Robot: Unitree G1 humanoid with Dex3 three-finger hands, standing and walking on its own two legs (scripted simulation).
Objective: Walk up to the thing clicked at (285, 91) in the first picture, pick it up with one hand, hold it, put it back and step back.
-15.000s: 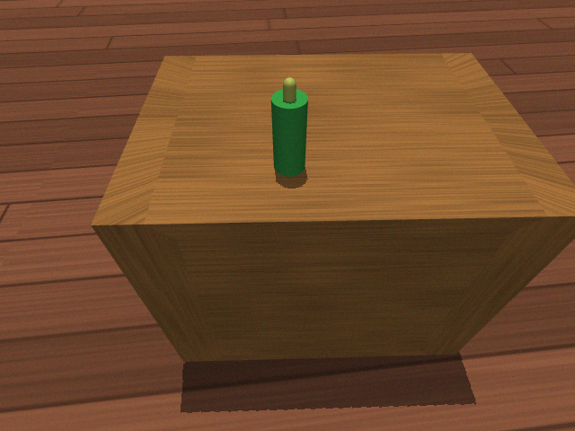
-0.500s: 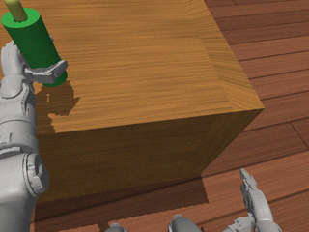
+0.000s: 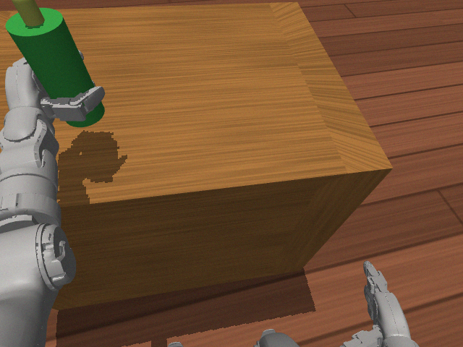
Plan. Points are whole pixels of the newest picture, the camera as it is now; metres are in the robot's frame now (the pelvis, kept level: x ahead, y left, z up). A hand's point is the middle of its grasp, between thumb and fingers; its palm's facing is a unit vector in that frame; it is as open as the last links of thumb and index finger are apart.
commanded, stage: lift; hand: left
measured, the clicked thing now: (57, 63) +0.51 +0.21 +0.20
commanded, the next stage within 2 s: hold in 1.44 s
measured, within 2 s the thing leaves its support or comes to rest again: neither
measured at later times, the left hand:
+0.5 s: hand (53, 71) +0.46 +0.19 +0.22, palm faces +0.17 -0.98 -0.02, open 9.1 cm
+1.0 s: hand (24, 79) +0.37 +0.18 +0.28, palm faces +0.15 -0.99 -0.02, open 9.2 cm
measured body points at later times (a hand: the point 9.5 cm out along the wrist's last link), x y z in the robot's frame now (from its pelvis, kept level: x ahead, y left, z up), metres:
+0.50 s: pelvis +0.01 +0.00 +0.01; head +0.03 -0.01 +0.46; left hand +0.44 +0.25 +0.22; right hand +0.17 -0.26 -0.04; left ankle +0.00 +0.13 -0.70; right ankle +0.00 -0.15 -0.70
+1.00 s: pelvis -0.01 -0.01 +0.02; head -0.04 -0.04 +0.47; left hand +0.35 +0.23 +0.28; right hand +0.16 -0.26 -0.04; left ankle +0.00 +0.13 -0.70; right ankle +0.00 -0.15 -0.70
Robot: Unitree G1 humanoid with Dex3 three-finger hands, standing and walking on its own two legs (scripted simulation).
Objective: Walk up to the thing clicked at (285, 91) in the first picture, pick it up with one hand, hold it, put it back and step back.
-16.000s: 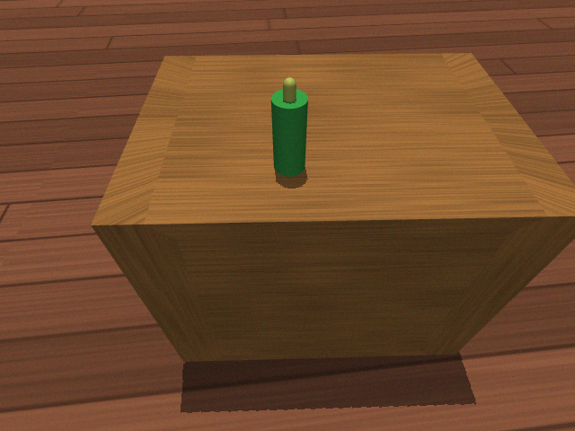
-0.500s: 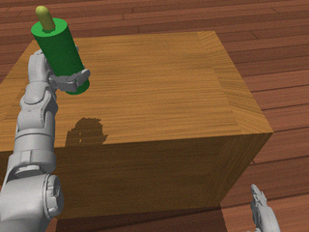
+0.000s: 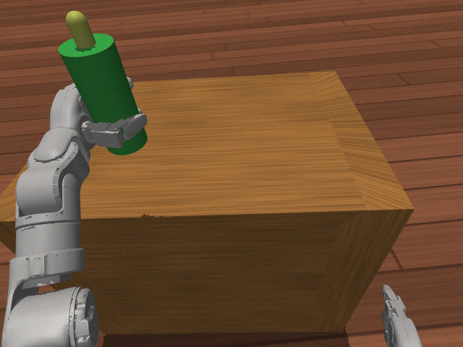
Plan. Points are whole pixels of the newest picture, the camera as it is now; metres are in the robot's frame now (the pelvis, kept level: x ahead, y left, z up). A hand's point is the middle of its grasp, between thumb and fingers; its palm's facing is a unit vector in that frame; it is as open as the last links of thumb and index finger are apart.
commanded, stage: lift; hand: left
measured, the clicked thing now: (104, 88) +0.38 +0.18 +0.30
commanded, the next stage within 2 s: hold in 0.44 s
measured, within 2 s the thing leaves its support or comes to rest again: neither
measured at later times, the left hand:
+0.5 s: hand (102, 110) +0.36 +0.18 +0.28, palm faces +0.12 -0.99 -0.01, open 9.2 cm
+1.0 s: hand (96, 102) +0.35 +0.17 +0.30, palm faces +0.10 -1.00 -0.01, open 9.1 cm
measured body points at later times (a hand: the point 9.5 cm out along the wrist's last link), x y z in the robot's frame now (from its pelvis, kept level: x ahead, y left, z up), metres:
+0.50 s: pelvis +0.00 +0.00 +0.00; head -0.04 -0.03 +0.45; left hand +0.35 +0.23 +0.28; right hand +0.16 -0.25 -0.07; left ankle +0.01 +0.14 -0.72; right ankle +0.01 -0.13 -0.72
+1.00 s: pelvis +0.00 +0.01 +0.00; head -0.05 -0.03 +0.45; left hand +0.33 +0.23 +0.30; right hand +0.17 -0.25 -0.07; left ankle +0.01 +0.14 -0.72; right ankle +0.01 -0.13 -0.72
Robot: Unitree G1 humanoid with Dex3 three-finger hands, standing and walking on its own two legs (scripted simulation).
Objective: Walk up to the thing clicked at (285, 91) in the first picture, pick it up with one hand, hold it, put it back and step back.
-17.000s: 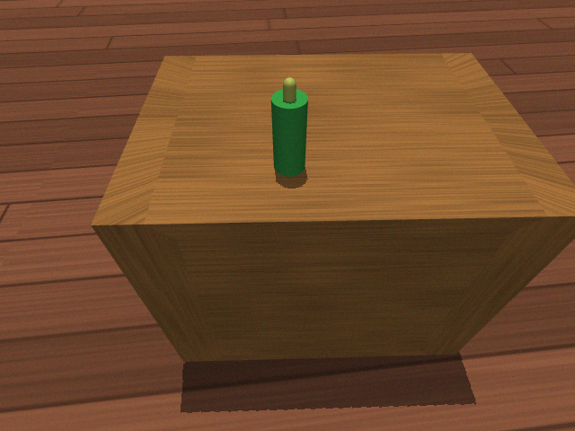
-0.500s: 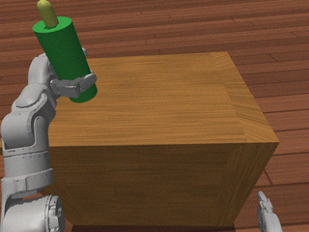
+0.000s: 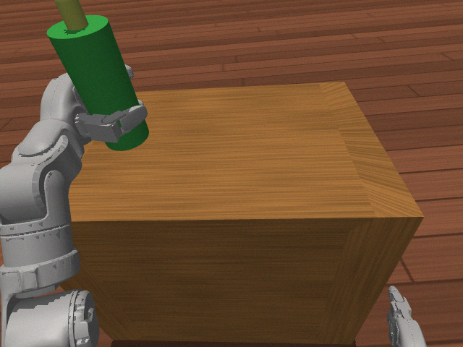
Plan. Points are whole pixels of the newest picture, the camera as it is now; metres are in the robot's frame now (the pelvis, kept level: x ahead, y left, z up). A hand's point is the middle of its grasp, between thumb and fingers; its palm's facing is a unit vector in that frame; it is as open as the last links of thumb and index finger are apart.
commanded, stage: hold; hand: left
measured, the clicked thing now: (100, 76) +0.34 +0.17 +0.34
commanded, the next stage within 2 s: none
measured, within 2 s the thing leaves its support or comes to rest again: neither
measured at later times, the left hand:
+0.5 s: hand (120, 116) +0.32 +0.15 +0.30, palm faces +0.08 -1.00 +0.00, open 9.1 cm
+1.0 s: hand (112, 116) +0.32 +0.16 +0.30, palm faces +0.08 -1.00 +0.00, open 9.1 cm
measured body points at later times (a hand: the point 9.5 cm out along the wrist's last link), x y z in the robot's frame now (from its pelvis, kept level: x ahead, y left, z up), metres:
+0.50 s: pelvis -0.01 +0.00 +0.00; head -0.07 -0.04 +0.44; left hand +0.31 +0.21 +0.30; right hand +0.16 -0.26 -0.07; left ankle +0.01 +0.13 -0.72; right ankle +0.01 -0.14 -0.72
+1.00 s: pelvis -0.02 +0.00 +0.00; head -0.08 -0.04 +0.44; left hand +0.31 +0.22 +0.30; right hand +0.15 -0.26 -0.06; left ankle +0.01 +0.13 -0.72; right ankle +0.01 -0.14 -0.72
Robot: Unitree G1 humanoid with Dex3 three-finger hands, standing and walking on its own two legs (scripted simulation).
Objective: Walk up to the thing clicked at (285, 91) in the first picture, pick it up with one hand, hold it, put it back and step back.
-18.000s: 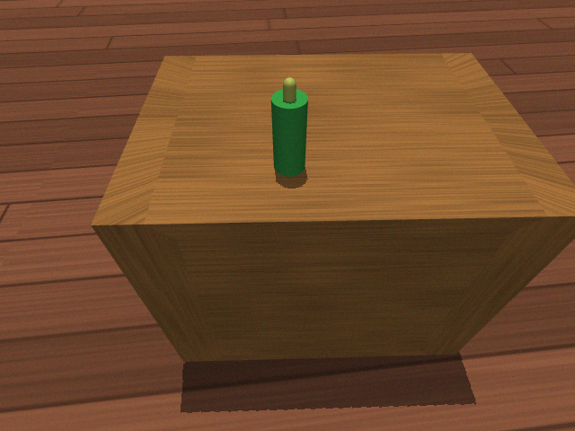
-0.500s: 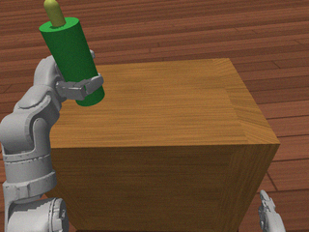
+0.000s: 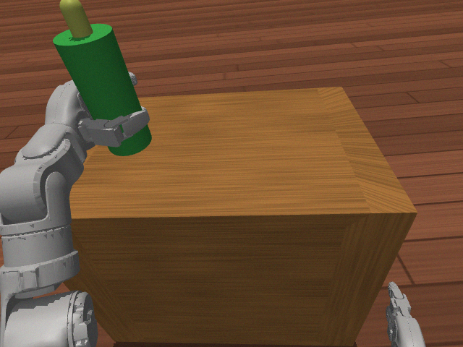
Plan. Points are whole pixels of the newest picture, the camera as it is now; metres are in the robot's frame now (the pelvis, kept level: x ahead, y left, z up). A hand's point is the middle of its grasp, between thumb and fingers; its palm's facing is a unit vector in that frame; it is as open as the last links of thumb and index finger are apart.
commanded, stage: hold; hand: left
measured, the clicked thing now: (104, 83) +0.34 +0.17 +0.34
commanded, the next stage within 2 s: crouch in 1.14 s
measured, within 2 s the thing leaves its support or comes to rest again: neither
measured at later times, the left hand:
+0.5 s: hand (125, 99) +0.36 +0.16 +0.31, palm faces +0.08 -1.00 -0.01, open 9.2 cm
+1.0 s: hand (120, 90) +0.36 +0.16 +0.32, palm faces +0.08 -1.00 -0.01, open 9.2 cm
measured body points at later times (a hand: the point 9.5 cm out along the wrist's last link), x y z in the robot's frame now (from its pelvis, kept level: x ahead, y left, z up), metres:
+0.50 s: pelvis +0.01 +0.00 +0.00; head -0.05 -0.04 +0.45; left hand +0.35 +0.21 +0.31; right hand +0.18 -0.25 -0.06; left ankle +0.03 +0.13 -0.72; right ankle +0.03 -0.14 -0.72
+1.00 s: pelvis +0.01 +0.00 +0.00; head -0.05 -0.04 +0.45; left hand +0.35 +0.21 +0.33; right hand +0.18 -0.25 -0.06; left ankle +0.03 +0.13 -0.72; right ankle +0.03 -0.14 -0.72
